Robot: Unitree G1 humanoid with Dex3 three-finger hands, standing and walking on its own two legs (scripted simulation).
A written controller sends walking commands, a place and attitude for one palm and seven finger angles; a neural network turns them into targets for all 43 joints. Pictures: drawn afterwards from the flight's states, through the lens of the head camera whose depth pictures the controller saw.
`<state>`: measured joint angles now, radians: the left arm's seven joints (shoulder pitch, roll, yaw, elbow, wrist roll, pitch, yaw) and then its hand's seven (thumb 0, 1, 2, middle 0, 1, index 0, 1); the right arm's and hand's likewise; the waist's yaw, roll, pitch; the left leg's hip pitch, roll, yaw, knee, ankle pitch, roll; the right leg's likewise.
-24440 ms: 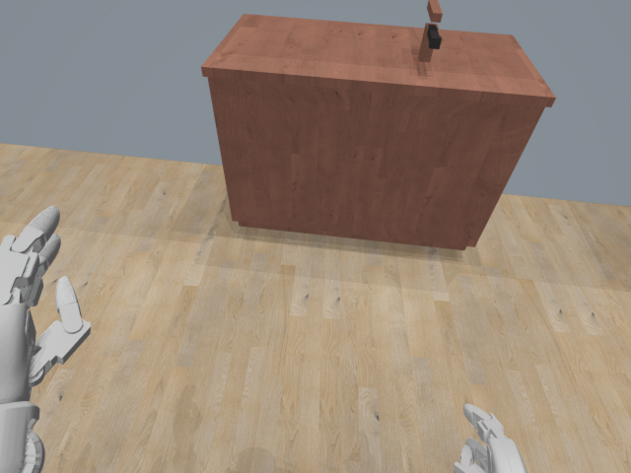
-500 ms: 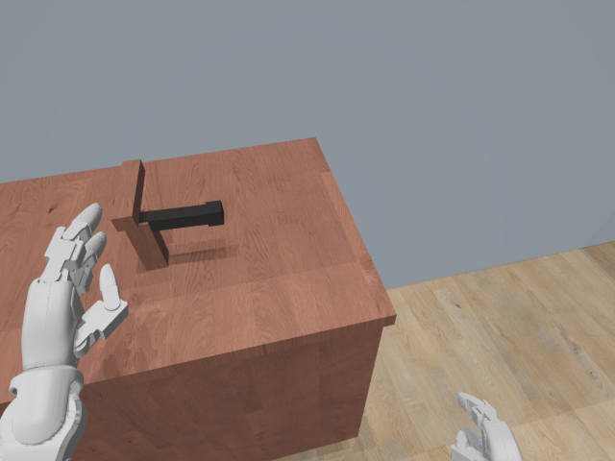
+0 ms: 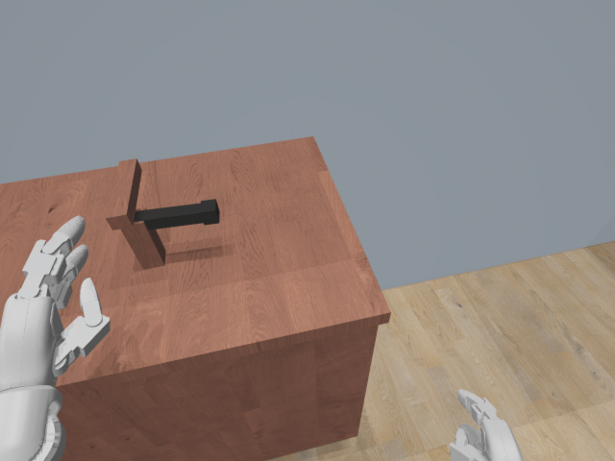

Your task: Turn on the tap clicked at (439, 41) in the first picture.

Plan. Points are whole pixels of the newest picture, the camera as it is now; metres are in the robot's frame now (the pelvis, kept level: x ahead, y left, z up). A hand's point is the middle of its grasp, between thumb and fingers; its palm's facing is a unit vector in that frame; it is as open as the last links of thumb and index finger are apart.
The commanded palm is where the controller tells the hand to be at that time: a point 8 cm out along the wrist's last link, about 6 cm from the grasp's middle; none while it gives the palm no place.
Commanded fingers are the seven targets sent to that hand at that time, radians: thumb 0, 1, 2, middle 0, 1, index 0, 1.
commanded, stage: step back with the hand held close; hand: left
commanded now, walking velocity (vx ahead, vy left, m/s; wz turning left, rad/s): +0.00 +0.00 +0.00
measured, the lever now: (210, 212) +0.45 +0.22 +0.08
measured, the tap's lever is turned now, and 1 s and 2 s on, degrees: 86 86 86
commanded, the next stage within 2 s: stop stepping back and stand still in 1.32 s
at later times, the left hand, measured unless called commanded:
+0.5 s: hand (87, 363) +0.16 +0.24 +0.14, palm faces +0.27 -0.84 -0.47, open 7.4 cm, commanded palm +0.12 +0.29 +0.17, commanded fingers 0.00 0.90 0.90 -0.20 -0.30 -0.20 -0.30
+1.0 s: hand (5, 431) +0.10 +0.26 +0.16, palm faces +0.42 -0.78 -0.46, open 7.4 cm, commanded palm +0.04 +0.30 +0.17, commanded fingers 0.00 0.90 0.90 -0.20 -0.30 -0.20 -0.30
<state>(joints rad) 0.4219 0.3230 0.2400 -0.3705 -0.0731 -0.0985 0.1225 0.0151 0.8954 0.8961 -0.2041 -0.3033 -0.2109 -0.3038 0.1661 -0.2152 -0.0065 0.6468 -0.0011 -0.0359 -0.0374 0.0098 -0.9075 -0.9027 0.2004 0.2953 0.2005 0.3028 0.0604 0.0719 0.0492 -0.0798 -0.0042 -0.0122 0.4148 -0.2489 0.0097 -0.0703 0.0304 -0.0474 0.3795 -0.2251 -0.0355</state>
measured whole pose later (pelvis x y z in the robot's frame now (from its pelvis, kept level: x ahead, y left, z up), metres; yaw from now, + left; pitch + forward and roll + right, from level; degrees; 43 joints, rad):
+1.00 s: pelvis -0.11 +0.01 -0.02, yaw +2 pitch -1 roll -1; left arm 0.46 0.39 0.37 -0.52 0.00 -0.21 0.14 0.01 0.89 0.90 -0.21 -0.30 -0.21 -0.30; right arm 0.22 -0.20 -0.01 0.57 0.00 -0.04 -0.06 0.01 -0.91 -0.90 0.20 0.30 0.20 0.30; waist 0.01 0.03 0.05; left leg -0.45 -0.01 0.01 0.62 -0.16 0.04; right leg -0.37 0.05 0.03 0.64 -0.27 0.00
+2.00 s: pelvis -0.28 -0.01 -0.01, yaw -1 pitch -2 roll +1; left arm 0.48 0.36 0.34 -0.39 -0.03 -0.11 0.16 0.01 0.90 0.90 -0.20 -0.30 -0.21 -0.30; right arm 0.34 -0.22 -0.02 0.65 0.01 -0.10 -0.07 0.01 -0.91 -0.90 0.20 0.29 0.20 0.30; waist -0.02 0.03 -0.04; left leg -0.20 0.03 0.02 0.53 -0.30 -0.01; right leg -0.28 0.01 -0.04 0.62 -0.37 0.00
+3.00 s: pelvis -0.25 +0.01 +0.00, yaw -2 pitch -2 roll -1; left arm 0.46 0.34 0.29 -0.45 -0.05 -0.11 0.14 0.02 0.89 0.90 -0.21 -0.30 -0.21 -0.30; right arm 0.19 -0.20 0.00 0.60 0.00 -0.06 -0.07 0.01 -0.91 -0.90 0.20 0.30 0.20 0.30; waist 0.02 0.01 0.03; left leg -0.19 0.02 0.04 0.46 -0.23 0.01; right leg -0.16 0.01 -0.01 0.40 -0.21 0.00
